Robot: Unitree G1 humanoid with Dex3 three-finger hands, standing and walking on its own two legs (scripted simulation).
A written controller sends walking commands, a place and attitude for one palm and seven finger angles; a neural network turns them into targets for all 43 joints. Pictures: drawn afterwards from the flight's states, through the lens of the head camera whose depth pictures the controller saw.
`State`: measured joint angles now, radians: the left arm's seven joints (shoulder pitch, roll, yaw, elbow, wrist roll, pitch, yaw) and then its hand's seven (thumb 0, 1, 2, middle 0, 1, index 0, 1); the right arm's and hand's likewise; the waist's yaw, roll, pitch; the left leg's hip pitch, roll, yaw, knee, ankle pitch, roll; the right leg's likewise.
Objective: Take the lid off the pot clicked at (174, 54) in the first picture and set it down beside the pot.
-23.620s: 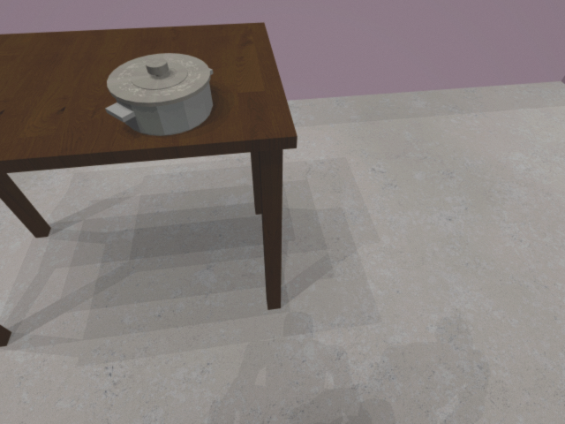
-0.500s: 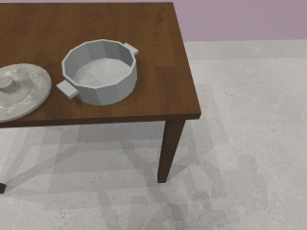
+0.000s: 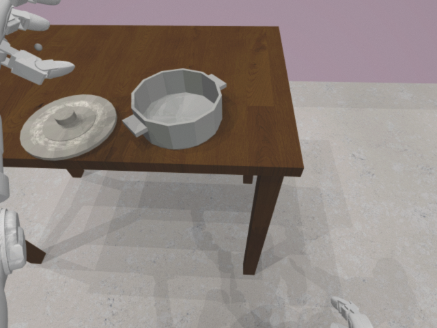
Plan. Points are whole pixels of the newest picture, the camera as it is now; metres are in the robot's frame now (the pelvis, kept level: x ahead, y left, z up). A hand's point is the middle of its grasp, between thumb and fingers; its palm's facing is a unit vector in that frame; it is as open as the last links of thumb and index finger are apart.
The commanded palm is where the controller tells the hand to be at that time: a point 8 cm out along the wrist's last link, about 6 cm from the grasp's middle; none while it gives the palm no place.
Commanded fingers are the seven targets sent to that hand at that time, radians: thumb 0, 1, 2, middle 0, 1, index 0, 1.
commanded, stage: draw the hand back to the body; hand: left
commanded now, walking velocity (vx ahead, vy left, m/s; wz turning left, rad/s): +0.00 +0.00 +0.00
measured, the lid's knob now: (65, 116) +0.50 +0.36 +0.10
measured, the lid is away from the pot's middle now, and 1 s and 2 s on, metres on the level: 0.24 0.24 0.24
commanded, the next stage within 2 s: step back with the hand held close in 1.64 s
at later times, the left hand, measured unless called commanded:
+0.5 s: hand (15, 65) +0.36 +0.26 +0.30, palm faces +0.51 -0.84 -0.21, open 9.4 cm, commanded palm +0.31 +0.30 +0.30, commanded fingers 0.00 0.58 0.88 -0.28 -0.43 -0.28 -0.43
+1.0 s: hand (5, 119) +0.28 +0.23 +0.29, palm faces +0.49 -0.85 -0.21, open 7.5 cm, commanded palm +0.22 +0.27 +0.29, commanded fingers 0.00 0.90 0.90 -0.20 -0.30 -0.20 -0.30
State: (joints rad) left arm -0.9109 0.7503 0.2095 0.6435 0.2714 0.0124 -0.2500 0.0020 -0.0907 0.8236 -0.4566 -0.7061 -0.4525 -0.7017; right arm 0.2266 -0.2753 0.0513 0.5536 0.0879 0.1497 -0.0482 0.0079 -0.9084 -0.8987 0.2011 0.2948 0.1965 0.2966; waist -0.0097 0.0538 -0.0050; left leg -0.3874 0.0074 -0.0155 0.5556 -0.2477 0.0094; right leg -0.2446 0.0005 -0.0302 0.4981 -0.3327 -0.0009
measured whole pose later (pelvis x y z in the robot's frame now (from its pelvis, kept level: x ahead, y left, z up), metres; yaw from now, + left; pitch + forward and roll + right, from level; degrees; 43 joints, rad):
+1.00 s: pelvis +0.01 -0.03 +0.01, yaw -2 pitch -4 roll +0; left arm -0.11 0.42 0.44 -0.24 -0.12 -0.07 0.07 0.01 0.86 0.90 -0.22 -0.32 -0.22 -0.31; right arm 0.12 -0.23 0.04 0.69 0.01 -0.05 -0.07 0.01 -0.90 -0.90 0.20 0.30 0.20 0.30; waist 0.06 0.05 0.02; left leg -0.12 0.04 0.01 0.39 -0.20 -0.03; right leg 0.00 0.03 0.00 0.35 -0.28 -0.03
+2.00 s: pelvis -0.03 +0.01 +0.01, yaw -1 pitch -2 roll -1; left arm 0.38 0.45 0.49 -0.68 -0.09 -0.17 0.08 0.01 0.89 0.90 -0.21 -0.31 -0.21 -0.30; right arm 0.15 -0.24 0.00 0.61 0.02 -0.03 -0.05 0.01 -0.90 -0.90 0.20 0.30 0.20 0.30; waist 0.01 0.06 0.02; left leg -0.27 0.01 0.01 0.50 -0.20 0.02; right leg -0.13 0.00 -0.01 0.43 -0.27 0.02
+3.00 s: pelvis -0.21 +0.03 +0.00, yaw -1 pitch +1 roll +0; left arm 0.24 0.50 0.55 -0.72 -0.09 -0.24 0.14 0.01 0.89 0.90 -0.22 -0.31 -0.21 -0.30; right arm 0.14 -0.21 -0.02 0.63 0.01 -0.08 -0.07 0.01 -0.90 -0.90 0.20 0.30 0.20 0.30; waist -0.03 -0.01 0.01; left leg -0.32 0.03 0.02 0.54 -0.23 -0.02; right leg -0.34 -0.02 -0.01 0.63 -0.30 0.01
